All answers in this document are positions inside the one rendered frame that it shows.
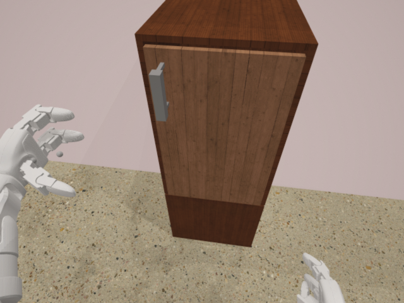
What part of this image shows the robot left hand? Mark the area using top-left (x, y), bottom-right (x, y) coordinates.
top-left (0, 104), bottom-right (84, 197)

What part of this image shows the cupboard door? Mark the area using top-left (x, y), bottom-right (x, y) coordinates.
top-left (143, 44), bottom-right (306, 206)

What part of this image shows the handle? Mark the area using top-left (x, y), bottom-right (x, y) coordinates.
top-left (149, 62), bottom-right (169, 122)

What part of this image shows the robot right hand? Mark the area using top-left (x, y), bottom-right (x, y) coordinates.
top-left (297, 252), bottom-right (345, 303)

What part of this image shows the robot left forearm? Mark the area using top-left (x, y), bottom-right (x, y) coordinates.
top-left (0, 173), bottom-right (27, 303)

